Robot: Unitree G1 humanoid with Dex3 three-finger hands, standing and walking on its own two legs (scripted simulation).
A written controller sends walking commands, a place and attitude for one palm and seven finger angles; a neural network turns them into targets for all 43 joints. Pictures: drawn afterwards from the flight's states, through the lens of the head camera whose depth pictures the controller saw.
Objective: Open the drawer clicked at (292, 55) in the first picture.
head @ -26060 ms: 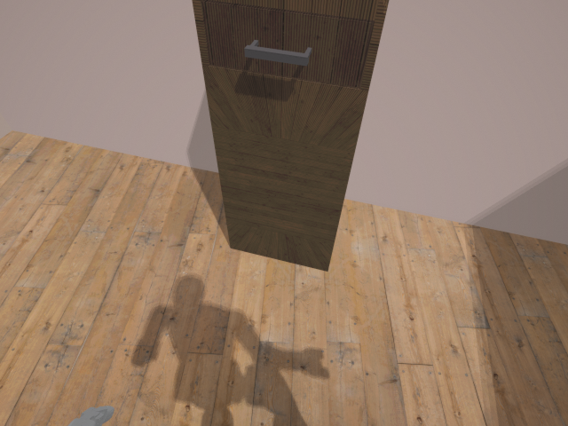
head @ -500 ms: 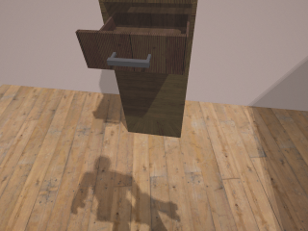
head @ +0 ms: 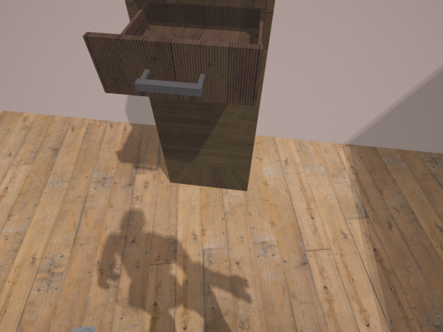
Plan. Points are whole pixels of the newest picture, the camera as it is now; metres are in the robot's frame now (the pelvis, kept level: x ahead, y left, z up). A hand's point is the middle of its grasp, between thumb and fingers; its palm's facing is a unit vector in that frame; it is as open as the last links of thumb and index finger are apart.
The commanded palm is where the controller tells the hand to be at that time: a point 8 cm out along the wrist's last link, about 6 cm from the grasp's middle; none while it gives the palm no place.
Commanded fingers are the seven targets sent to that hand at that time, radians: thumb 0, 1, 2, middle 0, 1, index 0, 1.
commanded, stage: look to check the result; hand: left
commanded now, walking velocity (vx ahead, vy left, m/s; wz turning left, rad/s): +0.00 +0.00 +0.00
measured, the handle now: (171, 81) +0.60 +0.14 +0.12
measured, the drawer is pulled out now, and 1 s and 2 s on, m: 0.30 0.30 0.30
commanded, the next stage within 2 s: stand and wait in 0.36 s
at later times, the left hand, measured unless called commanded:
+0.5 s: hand out of the picture +0.10 +0.25 -0.16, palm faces -0.03 -0.94 -0.35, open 7.4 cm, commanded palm none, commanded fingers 0.00 0.90 0.90 -0.20 -0.30 -0.20 -0.30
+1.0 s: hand out of the picture +0.11 +0.25 -0.16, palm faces -0.04 -0.94 -0.34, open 7.4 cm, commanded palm none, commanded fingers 0.00 0.90 0.90 -0.20 -0.30 -0.20 -0.30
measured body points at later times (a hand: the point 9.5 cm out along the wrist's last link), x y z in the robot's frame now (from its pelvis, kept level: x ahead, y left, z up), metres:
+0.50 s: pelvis +0.02 +0.00 +0.00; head +0.05 +0.00 +0.45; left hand +0.10 +0.30 -0.13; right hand +0.10 -0.29 -0.14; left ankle +0.00 +0.12 -0.75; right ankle -0.02 -0.10 -0.75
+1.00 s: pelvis +0.02 +0.00 +0.00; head +0.05 +0.00 +0.45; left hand +0.11 +0.30 -0.14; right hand +0.09 -0.30 -0.14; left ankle +0.00 +0.12 -0.75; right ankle -0.02 -0.10 -0.75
